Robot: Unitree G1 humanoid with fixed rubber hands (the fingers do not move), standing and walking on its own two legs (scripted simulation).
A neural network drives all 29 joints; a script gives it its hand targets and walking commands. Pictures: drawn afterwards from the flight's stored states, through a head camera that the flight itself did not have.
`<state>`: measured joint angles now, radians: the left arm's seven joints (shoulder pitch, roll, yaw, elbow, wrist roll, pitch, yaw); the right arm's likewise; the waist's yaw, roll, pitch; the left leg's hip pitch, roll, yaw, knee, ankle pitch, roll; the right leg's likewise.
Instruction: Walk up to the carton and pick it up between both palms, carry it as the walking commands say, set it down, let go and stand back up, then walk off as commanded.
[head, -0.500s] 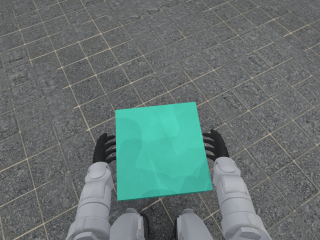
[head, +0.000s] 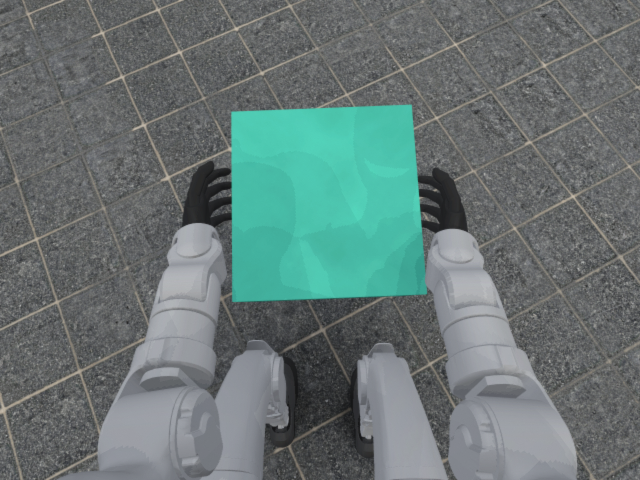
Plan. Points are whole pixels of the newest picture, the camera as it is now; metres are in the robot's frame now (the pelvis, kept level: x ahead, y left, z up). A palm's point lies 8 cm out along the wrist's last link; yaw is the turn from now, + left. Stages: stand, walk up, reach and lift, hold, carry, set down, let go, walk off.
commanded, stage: set down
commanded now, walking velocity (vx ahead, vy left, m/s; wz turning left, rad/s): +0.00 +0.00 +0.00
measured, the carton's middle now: (324, 214) +0.46 +0.00 -0.14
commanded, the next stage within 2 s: none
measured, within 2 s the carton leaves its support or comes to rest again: neither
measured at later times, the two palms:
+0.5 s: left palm (217, 232) +0.44 +0.17 -0.17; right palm (419, 228) +0.45 -0.14 -0.17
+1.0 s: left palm (230, 231) +0.47 +0.17 -0.26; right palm (403, 226) +0.48 -0.14 -0.26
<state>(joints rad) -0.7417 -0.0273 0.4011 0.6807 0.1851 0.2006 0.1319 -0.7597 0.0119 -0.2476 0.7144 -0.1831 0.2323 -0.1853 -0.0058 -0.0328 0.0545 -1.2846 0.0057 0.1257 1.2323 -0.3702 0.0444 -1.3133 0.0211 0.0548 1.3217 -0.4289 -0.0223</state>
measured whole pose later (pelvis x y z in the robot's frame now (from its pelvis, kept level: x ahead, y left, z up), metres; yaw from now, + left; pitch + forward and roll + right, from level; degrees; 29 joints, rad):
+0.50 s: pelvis +0.00 +0.01 -0.08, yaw +1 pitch +31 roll +4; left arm -0.88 -0.02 0.40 0.68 0.14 0.26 0.22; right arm -0.90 -0.04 -0.25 0.71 -0.12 0.30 -0.18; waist -0.01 -0.05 0.05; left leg -1.64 0.01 0.13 1.56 -0.46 0.05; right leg -1.66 0.02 0.05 1.64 -0.53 -0.02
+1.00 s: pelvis -0.01 +0.00 -0.14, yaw +3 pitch +36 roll +5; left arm -1.07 0.03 0.40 0.68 0.13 0.30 0.23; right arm -1.09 -0.09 -0.30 0.72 -0.11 0.33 -0.17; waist -0.01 -0.05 0.14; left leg -1.90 0.01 0.13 1.75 -0.48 0.05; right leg -1.92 0.02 0.05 1.84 -0.55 -0.02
